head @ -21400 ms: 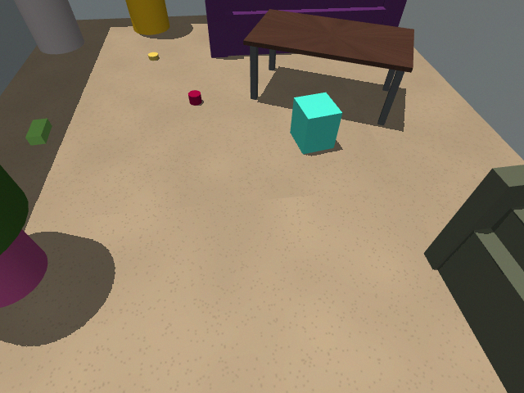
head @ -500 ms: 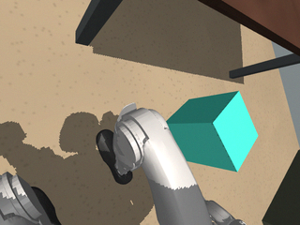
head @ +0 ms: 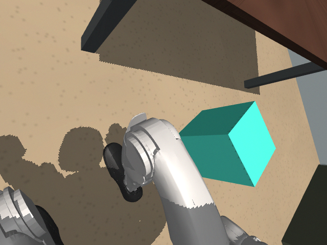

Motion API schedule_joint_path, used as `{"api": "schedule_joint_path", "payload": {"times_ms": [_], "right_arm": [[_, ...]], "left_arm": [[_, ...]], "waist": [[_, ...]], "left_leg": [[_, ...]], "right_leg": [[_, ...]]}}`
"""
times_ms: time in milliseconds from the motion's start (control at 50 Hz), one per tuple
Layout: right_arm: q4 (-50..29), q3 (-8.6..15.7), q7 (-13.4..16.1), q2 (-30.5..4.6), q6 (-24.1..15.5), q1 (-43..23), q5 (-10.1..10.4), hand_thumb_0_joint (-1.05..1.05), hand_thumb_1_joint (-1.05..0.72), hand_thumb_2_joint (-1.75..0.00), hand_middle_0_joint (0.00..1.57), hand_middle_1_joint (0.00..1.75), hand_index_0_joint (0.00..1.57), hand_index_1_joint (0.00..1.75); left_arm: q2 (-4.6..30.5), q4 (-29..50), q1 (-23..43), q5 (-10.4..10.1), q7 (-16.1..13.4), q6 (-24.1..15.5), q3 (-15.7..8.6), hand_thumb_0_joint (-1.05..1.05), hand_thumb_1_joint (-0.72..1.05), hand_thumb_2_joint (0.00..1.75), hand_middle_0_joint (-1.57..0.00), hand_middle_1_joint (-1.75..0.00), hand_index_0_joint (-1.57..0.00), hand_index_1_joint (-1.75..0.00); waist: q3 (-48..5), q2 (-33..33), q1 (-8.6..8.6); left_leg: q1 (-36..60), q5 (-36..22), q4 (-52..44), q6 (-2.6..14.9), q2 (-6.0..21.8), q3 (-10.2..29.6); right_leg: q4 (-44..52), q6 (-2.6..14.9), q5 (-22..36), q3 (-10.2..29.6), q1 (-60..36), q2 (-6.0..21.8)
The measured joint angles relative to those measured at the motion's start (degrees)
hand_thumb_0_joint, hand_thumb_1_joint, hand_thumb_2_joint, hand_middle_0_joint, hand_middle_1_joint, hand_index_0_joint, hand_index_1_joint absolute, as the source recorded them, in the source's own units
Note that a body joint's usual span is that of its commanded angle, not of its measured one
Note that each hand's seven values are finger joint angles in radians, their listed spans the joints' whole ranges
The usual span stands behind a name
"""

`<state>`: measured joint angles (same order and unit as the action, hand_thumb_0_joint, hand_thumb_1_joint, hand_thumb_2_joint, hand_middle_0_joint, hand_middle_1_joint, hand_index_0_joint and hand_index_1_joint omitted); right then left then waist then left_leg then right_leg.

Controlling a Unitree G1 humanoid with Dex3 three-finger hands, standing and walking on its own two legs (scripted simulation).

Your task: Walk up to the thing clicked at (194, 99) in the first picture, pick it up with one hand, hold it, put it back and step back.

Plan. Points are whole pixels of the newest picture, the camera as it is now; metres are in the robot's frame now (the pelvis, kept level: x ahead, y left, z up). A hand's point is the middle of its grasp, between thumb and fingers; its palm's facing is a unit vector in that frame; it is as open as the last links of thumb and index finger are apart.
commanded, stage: close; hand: left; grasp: from above
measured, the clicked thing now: out of the picture +0.53 +0.28 -0.29
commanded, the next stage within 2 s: settle in 0.70 s
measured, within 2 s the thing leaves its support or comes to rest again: leaves its support in 1.10 s
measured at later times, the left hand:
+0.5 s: hand out of the picture +0.51 +0.29 -0.26, palm faces -0.44 -0.13 -0.89, open 10.9 cm
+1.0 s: hand out of the picture +0.51 +0.29 -0.25, palm faces -0.42 -0.14 -0.90, open 10.7 cm
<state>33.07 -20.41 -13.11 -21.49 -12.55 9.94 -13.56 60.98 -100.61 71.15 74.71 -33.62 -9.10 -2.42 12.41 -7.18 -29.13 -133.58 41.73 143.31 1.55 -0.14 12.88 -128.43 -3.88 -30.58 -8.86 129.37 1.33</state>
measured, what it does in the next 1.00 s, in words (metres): stands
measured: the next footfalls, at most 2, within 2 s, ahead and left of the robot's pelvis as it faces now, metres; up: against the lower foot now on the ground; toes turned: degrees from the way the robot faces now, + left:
none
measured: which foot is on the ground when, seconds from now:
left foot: down 0.00-1.00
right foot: down 0.00-1.00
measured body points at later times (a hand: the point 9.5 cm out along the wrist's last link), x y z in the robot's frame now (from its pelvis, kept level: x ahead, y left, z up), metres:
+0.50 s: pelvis +0.00 +0.00 +0.00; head +0.31 +0.10 +0.30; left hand +0.52 +0.29 -0.21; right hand +0.00 -0.25 -0.03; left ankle +0.06 +0.11 -0.29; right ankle +0.15 -0.13 -0.29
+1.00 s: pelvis +0.00 +0.00 +0.00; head +0.30 +0.11 +0.31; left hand +0.53 +0.29 -0.20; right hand +0.00 -0.25 -0.04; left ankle +0.06 +0.11 -0.29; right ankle +0.15 -0.13 -0.29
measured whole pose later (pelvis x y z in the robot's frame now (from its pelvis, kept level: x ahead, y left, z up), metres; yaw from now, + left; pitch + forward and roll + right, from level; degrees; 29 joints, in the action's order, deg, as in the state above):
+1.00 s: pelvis +0.00 +0.00 +0.00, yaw +0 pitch +30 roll -16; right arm 32.1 -20.8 -11.7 -21.9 -11.3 10.7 -13.2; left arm 62.2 -97.0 70.4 73.0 -30.0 -8.1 -4.9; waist 13.9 -7.0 -28.7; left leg -134.1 40.5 142.8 1.4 -0.1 12.9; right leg -127.9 -3.5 -29.5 -9.0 129.8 1.3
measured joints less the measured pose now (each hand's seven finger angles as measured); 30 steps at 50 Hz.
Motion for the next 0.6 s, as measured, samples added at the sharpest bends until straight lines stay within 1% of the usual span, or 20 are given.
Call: {"api": "schedule_joint_path", "payload": {"times_ms": [60,120,180,360,500,600], "right_arm": [[-0.25,-0.09,-0.24,-0.2,-0.13,-0.05,0.0,0.0,-0.9,-0.9,0.2,0.3,0.2,0.3],[-0.61,-0.09,-0.38,-0.32,-0.14,0.31,0.01,0.0,-0.9,-0.9,0.2,0.3,0.2,0.3],[-0.77,-0.37,-0.5,-0.45,0.05,0.51,-0.05,0.0,-0.9,-0.9,0.2,0.3,0.2,0.3],[-0.82,-0.41,0.34,-0.84,0.78,0.76,0.02,0.0,-0.9,-0.9,0.2,0.3,0.2,0.3],[-0.86,-0.27,1.16,-1.3,1.28,0.74,0.16,0.0,-0.9,-0.9,0.2,0.3,0.2,0.3],[-0.63,-0.4,1.48,-1.28,1.39,0.78,0.13,0.0,-0.9,-0.9,0.2,0.3,0.2,0.3]], "left_arm": [[0.41,-0.55,0.14,-0.43,0.02,0.88,-0.75,0.0,-0.16,0.85,-0.28,-1.02,-0.32,-0.97],[0.71,0.46,-0.02,-0.7,0.83,1.23,-2.2,0.0,-0.14,0.83,-0.3,-1.0,-0.34,-0.96],[1.22,1.14,-0.03,-1.0,1.61,1.27,-2.59,0.0,-0.11,0.81,-0.32,-0.99,-0.36,-0.94],[1.52,2.55,-0.27,-2.09,3.48,0.6,-1.46,0.02,-0.06,0.73,-0.41,-0.97,-0.38,-0.88],[1.59,3.28,-0.72,-1.98,4.08,-0.17,-1.2,0.04,-0.02,0.68,-0.5,-0.95,-0.4,-0.82],[1.39,2.95,-0.74,-1.83,3.65,-0.27,-0.56,0.04,-0.01,0.62,-0.53,-0.91,-0.43,-0.79]], "waist": [[0.44,0.28,-0.27],[1.0,0.33,-0.14],[1.59,0.14,-0.03],[2.34,-0.11,0.41],[2.33,-0.34,0.57],[1.91,-0.53,0.56]], "left_leg": [[-0.21,-0.02,0.02,0.14,0.01,-0.12],[-0.44,-0.2,-0.05,0.07,0.04,-0.25],[-0.49,-0.44,-0.09,-0.08,-0.02,-0.25],[-0.16,-0.86,-0.16,-0.58,-0.1,0.25],[0.07,-1.03,-0.31,-0.54,0.02,0.33],[0.15,-1.02,-0.39,-0.56,0.05,0.41]], "right_leg": [[-0.03,-0.12,-0.01,0.1,0.19,0.0],[-0.06,0.03,0.14,0.2,0.49,0.0],[-0.15,0.08,0.31,0.23,0.63,0.06],[-0.11,0.41,0.81,-0.16,0.45,0.07],[0.19,0.41,1.08,-0.25,0.16,-0.06],[0.34,0.48,1.11,-0.34,0.03,-0.09]]}}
